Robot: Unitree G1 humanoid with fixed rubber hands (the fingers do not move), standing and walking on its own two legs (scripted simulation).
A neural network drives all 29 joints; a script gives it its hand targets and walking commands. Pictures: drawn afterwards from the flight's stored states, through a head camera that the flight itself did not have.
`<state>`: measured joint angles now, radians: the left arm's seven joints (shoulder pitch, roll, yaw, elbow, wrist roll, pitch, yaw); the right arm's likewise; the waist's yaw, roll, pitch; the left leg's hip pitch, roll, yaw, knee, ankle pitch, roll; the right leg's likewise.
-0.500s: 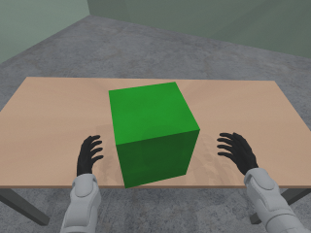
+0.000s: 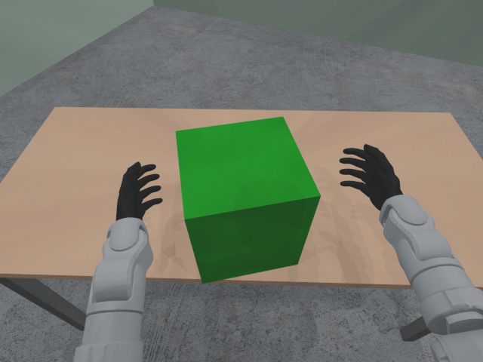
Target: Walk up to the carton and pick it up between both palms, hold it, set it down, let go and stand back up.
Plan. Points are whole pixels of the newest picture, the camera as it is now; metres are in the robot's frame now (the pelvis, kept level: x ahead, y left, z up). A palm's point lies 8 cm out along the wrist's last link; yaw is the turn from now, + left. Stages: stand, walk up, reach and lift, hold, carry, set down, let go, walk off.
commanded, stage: reach and lift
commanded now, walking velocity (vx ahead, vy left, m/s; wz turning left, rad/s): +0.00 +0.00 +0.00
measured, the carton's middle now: (241, 203) +0.43 +0.08 -0.02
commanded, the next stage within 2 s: none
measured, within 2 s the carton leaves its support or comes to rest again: neither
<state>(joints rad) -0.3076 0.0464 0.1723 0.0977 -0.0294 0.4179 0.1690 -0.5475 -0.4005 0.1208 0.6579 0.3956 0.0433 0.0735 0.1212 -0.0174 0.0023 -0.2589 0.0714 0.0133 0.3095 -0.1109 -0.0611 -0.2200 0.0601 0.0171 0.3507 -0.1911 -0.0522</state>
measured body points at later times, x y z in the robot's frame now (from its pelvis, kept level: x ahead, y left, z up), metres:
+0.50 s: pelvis +0.00 +0.00 +0.00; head +0.05 +0.00 +0.45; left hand +0.37 +0.26 +0.12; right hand +0.49 -0.13 +0.13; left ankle +0.03 +0.16 -0.75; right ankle -0.01 -0.09 -0.75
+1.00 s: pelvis +0.01 +0.01 +0.00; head +0.07 +0.01 +0.44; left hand +0.37 +0.26 +0.06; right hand +0.49 -0.10 +0.07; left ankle +0.03 +0.16 -0.75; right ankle -0.01 -0.09 -0.75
